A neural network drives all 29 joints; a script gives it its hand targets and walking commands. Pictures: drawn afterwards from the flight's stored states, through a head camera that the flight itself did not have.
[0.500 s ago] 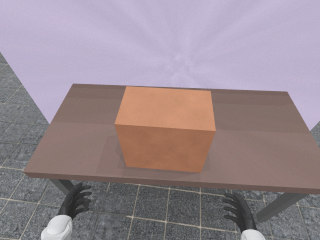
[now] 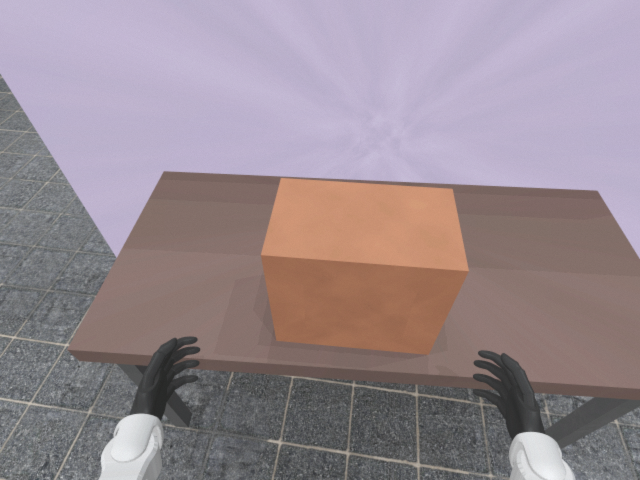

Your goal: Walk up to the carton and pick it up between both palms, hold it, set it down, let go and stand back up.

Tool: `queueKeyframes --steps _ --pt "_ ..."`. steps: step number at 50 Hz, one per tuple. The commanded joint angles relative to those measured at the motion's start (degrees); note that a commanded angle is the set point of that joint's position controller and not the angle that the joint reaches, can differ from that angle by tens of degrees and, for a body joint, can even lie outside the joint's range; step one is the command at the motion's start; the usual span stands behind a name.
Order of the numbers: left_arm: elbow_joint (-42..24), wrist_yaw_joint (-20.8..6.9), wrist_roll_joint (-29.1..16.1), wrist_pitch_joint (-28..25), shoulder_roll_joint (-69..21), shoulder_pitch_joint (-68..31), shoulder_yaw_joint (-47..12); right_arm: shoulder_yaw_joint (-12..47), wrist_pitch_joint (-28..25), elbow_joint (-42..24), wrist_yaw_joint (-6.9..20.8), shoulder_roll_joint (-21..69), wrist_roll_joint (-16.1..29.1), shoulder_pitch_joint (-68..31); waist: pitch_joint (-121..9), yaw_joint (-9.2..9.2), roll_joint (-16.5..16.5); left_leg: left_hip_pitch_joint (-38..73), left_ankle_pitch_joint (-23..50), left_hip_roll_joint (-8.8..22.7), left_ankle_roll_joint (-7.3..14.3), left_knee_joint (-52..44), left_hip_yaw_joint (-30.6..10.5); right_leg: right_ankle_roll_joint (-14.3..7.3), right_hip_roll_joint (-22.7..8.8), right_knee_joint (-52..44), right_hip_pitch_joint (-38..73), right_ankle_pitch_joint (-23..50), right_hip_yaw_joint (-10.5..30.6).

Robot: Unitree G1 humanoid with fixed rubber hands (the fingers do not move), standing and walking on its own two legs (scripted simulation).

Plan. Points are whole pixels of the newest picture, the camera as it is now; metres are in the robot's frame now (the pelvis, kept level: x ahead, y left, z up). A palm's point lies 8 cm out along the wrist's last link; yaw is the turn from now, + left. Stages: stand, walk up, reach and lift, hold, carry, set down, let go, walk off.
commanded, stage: reach and lift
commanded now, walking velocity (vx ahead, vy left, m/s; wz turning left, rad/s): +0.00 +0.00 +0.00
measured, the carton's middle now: (358, 270) +0.47 -0.03 -0.06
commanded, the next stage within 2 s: none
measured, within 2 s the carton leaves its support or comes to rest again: neither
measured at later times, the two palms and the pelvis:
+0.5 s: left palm (173, 329) +0.31 +0.23 +0.00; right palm (522, 353) +0.29 -0.25 -0.02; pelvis -0.02 -0.01 -0.02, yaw +0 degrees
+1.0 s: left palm (180, 264) +0.38 +0.22 +0.06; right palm (518, 282) +0.37 -0.25 +0.03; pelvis -0.03 -0.04 -0.02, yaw +2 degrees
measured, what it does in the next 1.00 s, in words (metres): stands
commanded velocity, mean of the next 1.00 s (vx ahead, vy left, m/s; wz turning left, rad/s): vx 0.00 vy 0.00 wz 0.00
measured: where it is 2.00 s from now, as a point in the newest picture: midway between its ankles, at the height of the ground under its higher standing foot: outside the picture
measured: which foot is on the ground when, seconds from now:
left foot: down 0.00-1.00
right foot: down 0.00-1.00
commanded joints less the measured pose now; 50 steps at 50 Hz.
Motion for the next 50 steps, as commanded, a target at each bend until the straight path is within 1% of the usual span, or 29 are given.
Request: queueKeyframes --steps 1,5,6,7,9,11,15,19,23,24,28,29,30,32,35,40,42,44,46,47,50 --pt "-4.7 1.3 -1.9 -5.2 6.8 -13.1 -0.4 -1.6 -3.2 -4.1 1.4 -8.4 1.4 -12.0 -12.5 -0.82 4.6 -7.5 27.0 1.0 -5.4 -5.1 -5.6 -2.5 2.1 0.9 8.4 8.7 5.7" --pt "-2.0 1.9 -3.5 -7.8 7.8 -17.6 -1.2 -1.3 -4.2 -2.9 2.0 -10.0 2.8 -16.3 -14.6 -0.95 3.7 -9.8 25.1 1.2 -5.2 -3.8 -6.0 -2.2 2.0 2.6 6.7 8.4 5.8" --pt "-0.4 2.0 -3.9 -8.5 8.0 -18.8 -1.6 -1.2 -4.5 -2.1 2.0 -10.2 3.0 -17.6 -15.1 -0.96 3.0 -10.8 23.5 1.0 -5.0 -3.6 -6.1 -2.0 1.9 3.1 6.3 7.9 5.9" --pt "0.8 2.2 -4.3 -9.1 8.1 -21.6 -1.9 -1.5 -4.4 -1.5 2.1 -10.5 3.0 -20.0 -15.3 -1.0 3.0 -12.6 20.9 1.1 -4.8 -3.6 -6.2 -2.0 1.8 3.7 5.6 6.6 5.9" --pt "3.4 2.5 -5.4 -9.8 8.3 -24.0 -2.7 -0.9 -4.0 -0.9 2.2 -10.7 3.4 -22.1 -16.5 -0.97 2.4 -15.7 17.3 0.9 -4.4 -3.7 -6.3 -1.6 1.6 4.8 5.5 6.1 6.1" --pt "5.9 2.6 -6.3 -9.9 8.7 -26.6 -3.6 -0.5 -3.3 0.4 2.2 -11.3 4.1 -24.1 -17.8 -1.06 2.6 -17.4 16.3 0.8 -4.3 -3.2 -6.1 -1.6 1.5 5.7 5.0 6.3 6.2" --pt "9.5 2.1 -8.3 -8.9 10.4 -32.9 -4.4 1.4 -1.1 2.2 1.6 -12.0 6.3 -29.2 -22.0 -1.1 1.6 -19.6 15.2 0.0 -3.8 -2.0 -5.3 -1.2 1.2 6.5 4.3 6.9 6.5" --pt "10.9 1.3 -9.5 -7.7 12.8 -38.4 -4.1 2.4 0.5 0.5 0.5 -12.7 7.3 -34.0 -27.1 -0.88 0.3 -20.8 17.2 -0.7 -3.4 -0.4 -4.3 -0.8 1.0 7.3 4.9 9.2 6.7" --pt "13.3 -0.1 -10.5 -6.0 14.8 -43.6 -4.0 3.6 2.7 1.2 -0.6 -12.6 8.4 -38.3 -29.3 -0.98 -0.2 -22.6 17.8 -1.4 -3.0 0.3 -3.4 -0.5 0.3 7.4 5.4 10.6 7.5" --pt "14.4 -0.4 -10.4 -5.4 15.1 -44.2 -3.7 4.1 3.3 1.6 -0.9 -12.3 8.7 -38.9 -29.4 -0.71 -0.2 -23.0 17.4 -1.5 -2.9 0.3 -3.2 -0.5 0.2 7.2 5.6 10.4 7.6" --pt "16.0 -1.4 -11.7 -3.7 15.7 -49.4 -4.8 4.7 5.4 1.9 -1.9 -12.3 9.4 -43.1 -30.6 -1.3 0.8 -23.4 16.6 -1.6 -2.9 0.1 -3.0 -0.5 0.0 6.8 4.8 9.6 7.6" --pt "16.7 -1.5 -11.9 -3.4 16.0 -51.1 -5.0 4.6 5.9 2.0 -2.0 -12.4 9.4 -44.7 -30.4 -1.35 1.1 -23.8 15.7 -1.6 -2.9 -0.3 -3.0 -0.5 0.0 6.5 4.3 8.9 7.6" --pt "17.6 -1.6 -12.2 -3.1 16.1 -52.1 -5.3 4.7 6.4 2.1 -2.2 -12.3 9.3 -45.8 -30.7 -1.51 0.5 -24.1 15.9 -1.7 -2.6 -0.1 -2.9 -0.4 -0.1 6.5 4.2 9.2 7.7" --pt "19.1 -1.8 -12.7 -2.6 16.7 -54.5 -5.6 5.3 7.5 2.6 -2.6 -12.2 9.8 -47.9 -31.3 -1.73 0.4 -24.6 16.2 -1.8 -2.5 -0.1 -2.8 -0.3 -0.3 6.3 4.3 9.3 7.8" --pt "21.9 -2.2 -12.8 -1.8 17.4 -57.9 -5.9 5.8 8.8 4.0 -3.1 -12.4 10.3 -51.1 -32.8 -1.84 0.4 -25.0 16.9 -2.0 -2.4 0.1 -2.6 0.0 -0.3 6.2 4.6 10.1 8.0" --pt "25.0 -2.5 -13.6 -1.7 19.2 -64.0 -6.3 5.7 10.2 3.5 -4.2 -12.3 9.9 -56.8 -36.5 -2.08 -0.5 -28.1 16.7 -2.6 -2.0 0.4 -1.9 0.6 -0.8 6.8 6.7 12.2 8.5" --pt "26.8 -2.6 -13.7 -1.4 19.2 -65.1 -6.6 5.9 10.9 4.4 -4.5 -12.4 10.0 -58.0 -37.5 -2.28 -0.8 -29.1 17.0 -2.8 -1.8 0.7 -1.8 0.7 -0.8 7.1 7.0 12.7 8.6" --pt "27.4 -2.7 -13.8 -1.2 19.8 -67.4 -6.9 5.9 11.4 4.4 -4.8 -12.7 10.3 -60.0 -38.9 -2.19 -0.4 -29.5 17.8 -2.9 -1.9 0.8 -1.8 0.8 -0.9 7.3 7.4 13.7 8.6" --pt "27.7 -2.7 -13.9 -0.9 20.0 -69.0 -7.3 5.4 11.7 4.7 -5.0 -13.3 10.3 -61.4 -41.3 -2.81 0.4 -29.1 19.2 -2.9 -2.3 1.3 -1.6 0.8 -0.5 7.8 7.5 15.3 8.2" --pt "28.1 -2.7 -13.8 -0.8 20.0 -69.2 -7.3 5.5 11.9 4.7 -5.1 -13.5 10.3 -61.6 -42.2 -2.67 0.3 -28.6 20.2 -2.9 -2.4 1.4 -1.6 0.7 -0.4 7.9 7.7 16.5 8.0" --pt "29.9 -2.8 -13.9 0.0 20.7 -72.4 -7.9 5.9 13.0 6.3 -5.2 -14.0 10.8 -64.6 -42.1 -2.81 0.2 -29.7 19.7 -3.1 -2.2 1.3 -1.6 0.9 -0.6 7.9 7.6 16.4 8.1"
